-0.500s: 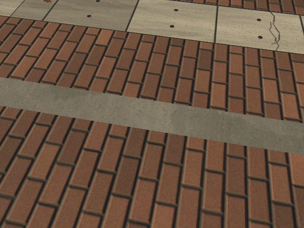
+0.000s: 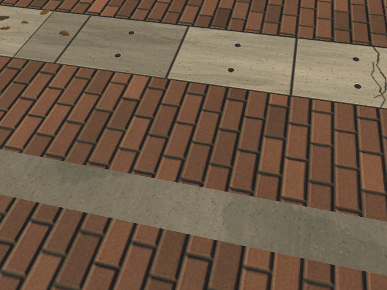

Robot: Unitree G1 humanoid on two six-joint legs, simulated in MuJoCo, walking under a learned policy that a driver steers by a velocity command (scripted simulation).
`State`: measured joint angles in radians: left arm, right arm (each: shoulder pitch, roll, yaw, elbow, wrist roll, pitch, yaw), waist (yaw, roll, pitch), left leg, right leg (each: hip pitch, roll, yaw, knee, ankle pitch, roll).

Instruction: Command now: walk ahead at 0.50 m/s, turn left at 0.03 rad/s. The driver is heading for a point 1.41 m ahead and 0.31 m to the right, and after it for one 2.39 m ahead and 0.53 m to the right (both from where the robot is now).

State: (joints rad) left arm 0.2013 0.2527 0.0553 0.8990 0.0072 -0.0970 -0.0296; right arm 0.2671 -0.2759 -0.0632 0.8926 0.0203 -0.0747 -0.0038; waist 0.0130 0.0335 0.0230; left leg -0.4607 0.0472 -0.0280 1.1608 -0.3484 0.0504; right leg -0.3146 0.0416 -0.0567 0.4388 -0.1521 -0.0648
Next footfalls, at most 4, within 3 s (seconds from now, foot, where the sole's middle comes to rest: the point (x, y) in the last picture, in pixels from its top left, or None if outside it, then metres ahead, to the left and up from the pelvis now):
0.38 left None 0.39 0.16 -0.77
0.92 right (247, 243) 0.65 -0.13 -0.77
1.42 left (225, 163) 1.00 -0.07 -0.77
1.92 right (305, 139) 1.14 -0.43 -0.77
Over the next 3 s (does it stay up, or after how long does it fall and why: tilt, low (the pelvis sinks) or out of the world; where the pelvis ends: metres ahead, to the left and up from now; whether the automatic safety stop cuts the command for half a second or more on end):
stays up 1.63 -0.42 -0.02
